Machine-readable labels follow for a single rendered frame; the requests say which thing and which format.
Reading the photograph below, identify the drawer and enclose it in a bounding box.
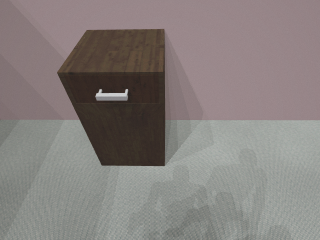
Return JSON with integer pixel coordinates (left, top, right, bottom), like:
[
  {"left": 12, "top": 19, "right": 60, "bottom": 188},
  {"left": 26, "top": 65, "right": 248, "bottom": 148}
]
[{"left": 64, "top": 74, "right": 160, "bottom": 103}]

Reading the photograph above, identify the cabinet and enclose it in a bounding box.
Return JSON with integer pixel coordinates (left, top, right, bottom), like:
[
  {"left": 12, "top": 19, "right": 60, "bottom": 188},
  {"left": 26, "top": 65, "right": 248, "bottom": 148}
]
[{"left": 57, "top": 29, "right": 166, "bottom": 166}]

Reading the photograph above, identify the handle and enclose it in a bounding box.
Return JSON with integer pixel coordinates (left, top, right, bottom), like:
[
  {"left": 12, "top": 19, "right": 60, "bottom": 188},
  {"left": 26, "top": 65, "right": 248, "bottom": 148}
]
[{"left": 95, "top": 89, "right": 128, "bottom": 101}]

